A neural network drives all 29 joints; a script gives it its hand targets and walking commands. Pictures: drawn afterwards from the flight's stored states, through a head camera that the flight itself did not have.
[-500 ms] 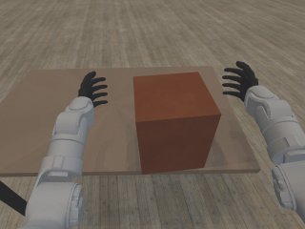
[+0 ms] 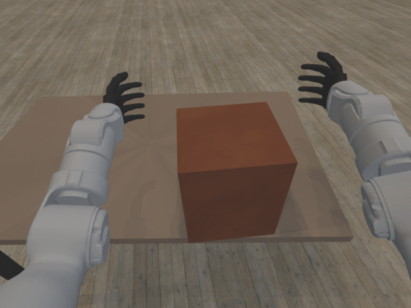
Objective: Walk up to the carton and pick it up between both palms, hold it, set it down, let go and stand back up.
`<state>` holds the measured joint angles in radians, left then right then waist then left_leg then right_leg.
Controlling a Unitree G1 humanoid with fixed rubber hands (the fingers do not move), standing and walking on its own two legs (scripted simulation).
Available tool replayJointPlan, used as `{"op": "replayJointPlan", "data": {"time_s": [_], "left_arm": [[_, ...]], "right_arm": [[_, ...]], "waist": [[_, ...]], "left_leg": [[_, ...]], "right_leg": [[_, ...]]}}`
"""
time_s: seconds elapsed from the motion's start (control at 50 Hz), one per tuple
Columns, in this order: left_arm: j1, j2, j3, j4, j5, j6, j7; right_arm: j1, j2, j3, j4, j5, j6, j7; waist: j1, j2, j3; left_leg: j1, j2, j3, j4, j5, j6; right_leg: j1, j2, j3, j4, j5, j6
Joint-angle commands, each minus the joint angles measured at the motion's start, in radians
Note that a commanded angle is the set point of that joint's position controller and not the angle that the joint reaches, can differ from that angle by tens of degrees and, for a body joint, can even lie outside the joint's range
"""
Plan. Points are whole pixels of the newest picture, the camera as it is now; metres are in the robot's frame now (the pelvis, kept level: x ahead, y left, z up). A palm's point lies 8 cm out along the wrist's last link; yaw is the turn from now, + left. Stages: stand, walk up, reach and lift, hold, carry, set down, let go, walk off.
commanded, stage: reach and lift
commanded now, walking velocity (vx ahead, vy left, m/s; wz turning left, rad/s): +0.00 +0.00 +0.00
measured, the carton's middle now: (227, 173) +0.43 -0.03 +0.04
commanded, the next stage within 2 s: none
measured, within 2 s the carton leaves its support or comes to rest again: neither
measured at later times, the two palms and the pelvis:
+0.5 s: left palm (128, 131) +0.44 +0.18 +0.17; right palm (314, 113) +0.44 -0.20 +0.19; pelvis -0.01 +0.00 +0.00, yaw +0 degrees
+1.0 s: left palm (147, 160) +0.42 +0.15 +0.10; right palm (308, 148) +0.43 -0.20 +0.11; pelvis -0.01 +0.00 -0.01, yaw -2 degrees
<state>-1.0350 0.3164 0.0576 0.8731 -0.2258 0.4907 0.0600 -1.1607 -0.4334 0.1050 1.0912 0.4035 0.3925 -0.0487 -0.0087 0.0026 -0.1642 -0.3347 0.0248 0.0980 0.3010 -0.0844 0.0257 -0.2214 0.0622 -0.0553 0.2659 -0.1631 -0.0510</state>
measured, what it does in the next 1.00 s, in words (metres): stands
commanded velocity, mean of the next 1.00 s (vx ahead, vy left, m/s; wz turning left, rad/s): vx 0.00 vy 0.00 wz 0.00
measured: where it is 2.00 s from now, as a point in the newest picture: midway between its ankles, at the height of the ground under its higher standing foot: outside the picture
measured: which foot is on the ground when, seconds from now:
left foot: down 0.00-1.00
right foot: down 0.00-1.00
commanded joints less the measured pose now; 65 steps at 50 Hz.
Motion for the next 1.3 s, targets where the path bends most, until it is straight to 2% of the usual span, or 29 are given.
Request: {"op": "replayJointPlan", "data": {"time_s": [0.0,0.02,0.04,0.06,0.1,0.14,0.16,0.18,0.26,0.3,0.36,0.42,0.44,0.48,0.52,0.54,0.6,0.66,0.68,0.7,0.76,0.82,0.84,0.86,0.88,0.92,1.02,1.1,1.28], "left_arm": [[-0.369,0.182,0.087,-0.208,0.052,-0.092,-0.004],[-0.382,0.180,0.064,-0.223,0.039,-0.109,-0.002],[-0.403,0.164,0.043,-0.205,0.024,-0.125,-0.004],[-0.418,0.161,0.015,-0.199,0.006,-0.140,0.003],[-0.448,0.163,-0.028,-0.158,-0.039,-0.149,0.010],[-0.461,0.151,-0.057,-0.136,-0.057,-0.163,0.019],[-0.478,0.142,-0.076,-0.089,-0.063,-0.172,0.018],[-0.481,0.145,-0.087,-0.054,-0.080,-0.177,0.016],[-0.462,0.158,-0.069,0.044,-0.075,-0.228,0.017],[-0.434,0.149,-0.055,0.084,-0.070,-0.269,0.007],[-0.403,0.113,-0.039,0.148,-0.038,-0.332,0.002],[-0.348,0.117,0.010,0.231,0.028,-0.382,-0.009],[-0.327,0.108,0.024,0.233,0.031,-0.402,-0.005],[-0.328,0.089,0.021,0.253,0.050,-0.444,0.001],[-0.357,0.068,-0.003,0.253,0.039,-0.495,0.008],[-0.357,0.059,-0.015,0.248,0.013,-0.524,0.017],[-0.416,0.060,-0.061,0.177,-0.029,-0.634,0.047],[-0.437,0.044,-0.100,0.178,-0.067,-0.686,0.069],[-0.430,0.032,-0.100,0.171,-0.072,-0.691,0.071],[-0.395,0.013,-0.111,0.158,-0.071,-0.699,0.071],[-0.305,-0.008,-0.071,0.182,-0.019,-0.694,0.073],[-0.238,-0.026,-0.045,0.211,-0.003,-0.685,0.058],[-0.222,-0.152,0.011,0.013,0.124,-0.656,0.104],[-0.194,-0.137,0.020,0.029,0.159,-0.626,0.120],[-0.180,-0.137,0.018,0.038,0.157,-0.596,0.112],[-0.191,-0.129,0.044,0.056,0.139,-0.568,0.101],[-0.250,-0.156,0.081,0.083,0.169,-0.617,0.131],[-0.259,-0.171,0.125,0.109,0.215,-0.640,0.144],[-0.266,-0.218,0.201,0.070,0.305,-0.635,0.126]], "right_arm": [[-0.360,-0.118,-0.062,-0.189,-0.026,-0.060,-0.012],[-0.374,-0.118,-0.071,-0.216,-0.015,-0.067,-0.012],[-0.386,-0.086,-0.047,-0.212,-0.007,-0.067,-0.006],[-0.407,-0.095,-0.053,-0.192,-0.004,-0.071,-0.003],[-0.426,-0.100,-0.039,-0.166,0.005,-0.073,0.006],[-0.423,-0.109,-0.042,-0.144,0.001,-0.086,0.006],[-0.436,-0.098,-0.037,-0.102,-0.009,-0.086,0.004],[-0.460,-0.101,-0.037,-0.081,-0.013,-0.089,0.004],[-0.462,-0.068,-0.004,-0.076,-0.008,-0.128,-0.020],[-0.442,-0.055,-0.015,-0.063,-0.009,-0.161,-0.034],[-0.400,-0.037,-0.013,-0.044,-0.029,-0.212,-0.042],[-0.309,0.000,-0.019,0.032,-0.058,-0.240,-0.048],[-0.287,0.000,-0.018,0.040,-0.057,-0.253,-0.048],[-0.251,0.008,-0.025,0.089,-0.058,-0.287,-0.046],[-0.271,0.032,-0.042,0.090,-0.057,-0.324,-0.035],[-0.288,0.042,-0.048,0.057,-0.063,-0.347,-0.026],[-0.340,0.013,-0.119,-0.046,-0.102,-0.433,-0.012],[-0.368,-0.006,-0.107,-0.063,-0.116,-0.480,-0.009],[-0.353,0.000,-0.087,-0.044,-0.110,-0.483,-0.006],[-0.320,-0.004,-0.079,-0.048,-0.098,-0.488,-0.004],[-0.242,-0.004,-0.038,0.066,-0.072,-0.502,-0.002],[-0.211,0.015,-0.010,0.056,-0.049,-0.514,-0.006],[-0.223,-0.065,-0.093,0.152,-0.100,-0.522,0.015],[-0.231,-0.061,-0.096,0.135,-0.118,-0.515,0.023],[-0.230,-0.042,-0.116,0.070,-0.142,-0.503,0.021],[-0.251,-0.016,-0.118,0.012,-0.157,-0.484,0.018],[-0.272,0.067,-0.081,0.017,-0.124,-0.486,0.016],[-0.266,0.121,-0.078,0.040,-0.122,-0.478,-0.009],[-0.250,0.204,-0.212,-0.013,-0.274,-0.451,-0.086]], "waist": [[0.006,-0.037,-0.452],[-0.010,0.013,-0.467],[-0.007,0.017,-0.441],[-0.011,0.034,-0.436],[-0.023,0.007,-0.413],[-0.017,0.038,-0.445],[-0.038,0.025,-0.429],[-0.023,0.050,-0.419],[-0.008,-0.024,-0.461],[-0.013,-0.024,-0.481],[-0.005,-0.009,-0.465],[-0.001,-0.052,-0.389],[0.013,-0.073,-0.368],[0.000,-0.053,-0.308],[0.008,0.001,-0.294],[0.001,-0.020,-0.305],[-0.006,0.065,-0.524],[-0.013,0.073,-0.655],[-0.002,0.067,-0.705],[-0.002,0.116,-0.730],[0.033,0.089,-0.734],[0.040,0.033,-0.664],[0.010,0.119,-0.646],[0.034,0.064,-0.565],[0.005,-0.032,-0.496],[0.019,-0.100,-0.463],[0.066,-0.055,-0.479],[0.076,-0.039,-0.487],[0.024,-0.043,-0.491]], "left_leg": [[0.343,0.001,-0.142,0.040,0.310,0.023],[0.333,0.007,-0.142,0.039,0.297,0.022],[0.333,0.013,-0.145,0.034,0.264,0.022],[0.370,0.015,-0.140,0.032,0.242,0.012],[0.431,0.030,-0.150,0.047,0.184,0.008],[0.435,0.026,-0.146,0.059,0.163,0.001],[0.416,0.033,-0.154,0.062,0.155,0.004],[0.412,0.037,-0.152,0.063,0.126,-0.001],[0.315,0.028,-0.148,0.082,0.202,0.019],[0.246,0.034,-0.156,0.069,0.194,0.035],[0.230,0.017,-0.148,0.074,0.224,0.031],[0.177,0.024,-0.147,0.045,0.169,0.029],[0.190,0.027,-0.146,0.037,0.166,0.026],[0.185,0.022,-0.137,0.034,0.128,0.016],[0.187,0.027,-0.137,0.031,0.062,0.009],[0.235,0.036,-0.147,0.044,0.059,0.004],[0.306,0.039,-0.133,0.091,0.124,-0.014],[0.391,0.044,-0.141,0.146,0.217,-0.028],[0.426,0.045,-0.139,0.155,0.233,-0.037],[0.436,0.044,-0.139,0.176,0.296,-0.042],[0.438,0.053,-0.149,0.186,0.409,-0.055],[0.340,0.050,-0.150,0.199,0.386,-0.033],[0.477,0.079,-0.159,0.151,0.381,-0.090],[0.535,0.078,-0.161,0.158,0.389,-0.081],[0.494,0.088,-0.170,0.145,0.332,-0.065],[0.408,0.069,-0.149,0.130,0.262,-0.030],[0.310,0.038,-0.121,0.135,0.203,0.008],[0.264,0.022,-0.116,0.138,0.196,0.023],[0.264,0.001,-0.117,0.103,0.237,0.024]], "right_leg": [[0.056,-0.052,0.079,0.028,0.568,0.101],[0.054,-0.068,0.090,0.036,0.565,0.110],[0.050,-0.075,0.100,0.028,0.534,0.119],[-0.012,-0.053,0.062,0.024,0.467,0.100],[-0.131,-0.055,0.063,-0.007,0.325,0.081],[-0.195,-0.056,0.056,-0.011,0.290,0.074],[-0.204,-0.055,0.054,-0.011,0.280,0.076],[-0.195,-0.075,0.070,-0.013,0.244,0.086],[-0.071,-0.084,0.086,0.031,0.428,0.117],[-0.017,-0.096,0.111,0.051,0.454,0.126],[-0.032,-0.075,0.086,0.058,0.472,0.116],[0.035,-0.091,0.107,0.050,0.432,0.113],[0.013,-0.076,0.088,0.050,0.426,0.111],[-0.035,-0.078,0.087,0.033,0.364,0.110],[-0.113,-0.075,0.082,0.030,0.259,0.098],[-0.172,-0.078,0.087,0.024,0.232,0.093],[-0.301,-0.059,0.066,0.032,0.224,0.074],[-0.364,-0.051,0.046,0.052,0.271,0.072],[-0.367,-0.049,0.046,0.044,0.278,0.069],[-0.383,-0.052,0.056,0.052,0.322,0.064],[-0.386,-0.046,0.061,0.056,0.383,0.054],[-0.322,-0.054,0.085,0.069,0.398,0.072],[-0.348,-0.016,0.052,0.043,0.341,0.044],[-0.372,-0.016,0.051,-0.004,0.278,0.040],[-0.372,-0.003,0.041,-0.002,0.272,0.051],[-0.322,-0.018,0.051,-0.006,0.269,0.073],[-0.263,-0.050,0.090,0.029,0.277,0.109],[-0.231,-0.066,0.114,0.049,0.307,0.130],[-0.156,-0.074,0.108,0.043,0.389,0.114]]}}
